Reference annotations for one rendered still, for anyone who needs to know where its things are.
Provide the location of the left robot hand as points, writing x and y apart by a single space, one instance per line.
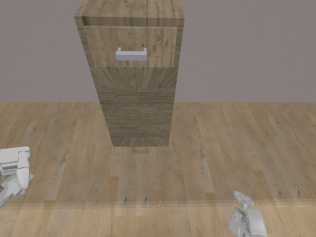
14 164

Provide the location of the cabinet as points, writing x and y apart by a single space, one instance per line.
137 102

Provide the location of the drawer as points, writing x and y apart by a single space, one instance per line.
104 41

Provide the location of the right robot hand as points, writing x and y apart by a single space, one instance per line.
250 222

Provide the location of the handle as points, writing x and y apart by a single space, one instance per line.
131 55

